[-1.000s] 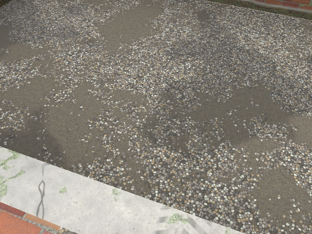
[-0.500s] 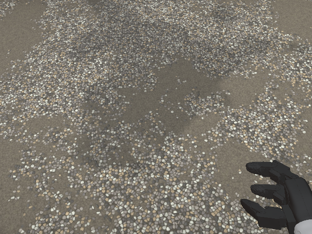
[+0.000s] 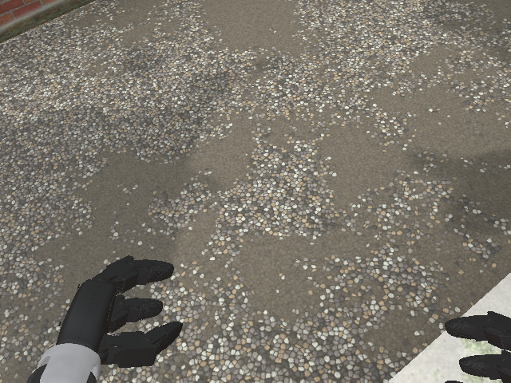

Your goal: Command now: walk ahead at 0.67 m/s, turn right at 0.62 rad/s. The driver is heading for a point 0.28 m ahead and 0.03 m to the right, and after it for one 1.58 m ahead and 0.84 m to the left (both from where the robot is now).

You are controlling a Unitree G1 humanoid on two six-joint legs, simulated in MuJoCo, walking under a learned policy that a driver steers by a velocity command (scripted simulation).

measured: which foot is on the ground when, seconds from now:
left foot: up 0.00-0.04, down 0.06-1.00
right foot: down 0.00-1.00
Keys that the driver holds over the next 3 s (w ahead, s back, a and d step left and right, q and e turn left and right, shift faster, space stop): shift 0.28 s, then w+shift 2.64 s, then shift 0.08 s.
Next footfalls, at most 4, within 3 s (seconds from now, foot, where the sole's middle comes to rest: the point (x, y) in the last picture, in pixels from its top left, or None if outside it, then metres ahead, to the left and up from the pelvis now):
0.06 left None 0.00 0.14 -0.75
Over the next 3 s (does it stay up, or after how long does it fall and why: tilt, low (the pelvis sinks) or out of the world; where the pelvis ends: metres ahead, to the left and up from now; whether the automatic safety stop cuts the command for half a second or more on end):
stays up -0.01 0.02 0.02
